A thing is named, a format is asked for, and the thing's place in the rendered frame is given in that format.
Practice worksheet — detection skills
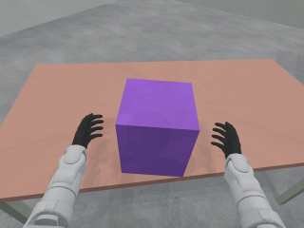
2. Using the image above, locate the right robot hand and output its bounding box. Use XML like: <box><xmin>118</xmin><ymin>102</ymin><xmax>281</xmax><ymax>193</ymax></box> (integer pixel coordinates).
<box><xmin>211</xmin><ymin>122</ymin><xmax>242</xmax><ymax>160</ymax></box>

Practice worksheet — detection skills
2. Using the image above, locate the left robot hand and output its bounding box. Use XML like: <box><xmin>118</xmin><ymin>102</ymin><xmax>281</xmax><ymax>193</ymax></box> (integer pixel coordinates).
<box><xmin>72</xmin><ymin>113</ymin><xmax>104</xmax><ymax>149</ymax></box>

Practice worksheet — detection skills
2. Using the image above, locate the table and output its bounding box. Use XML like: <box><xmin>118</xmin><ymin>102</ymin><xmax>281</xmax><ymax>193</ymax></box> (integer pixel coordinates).
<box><xmin>0</xmin><ymin>59</ymin><xmax>304</xmax><ymax>224</ymax></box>

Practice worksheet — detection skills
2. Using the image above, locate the robot left forearm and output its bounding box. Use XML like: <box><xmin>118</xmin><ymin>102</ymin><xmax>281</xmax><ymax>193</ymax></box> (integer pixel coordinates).
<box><xmin>23</xmin><ymin>144</ymin><xmax>87</xmax><ymax>228</ymax></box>

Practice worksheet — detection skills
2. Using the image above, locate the robot right forearm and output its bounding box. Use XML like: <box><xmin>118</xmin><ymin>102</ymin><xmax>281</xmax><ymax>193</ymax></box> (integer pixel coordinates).
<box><xmin>224</xmin><ymin>153</ymin><xmax>286</xmax><ymax>228</ymax></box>

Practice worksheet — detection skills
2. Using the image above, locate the carton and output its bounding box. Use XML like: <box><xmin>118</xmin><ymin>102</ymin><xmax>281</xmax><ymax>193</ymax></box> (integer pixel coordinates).
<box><xmin>115</xmin><ymin>78</ymin><xmax>200</xmax><ymax>178</ymax></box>

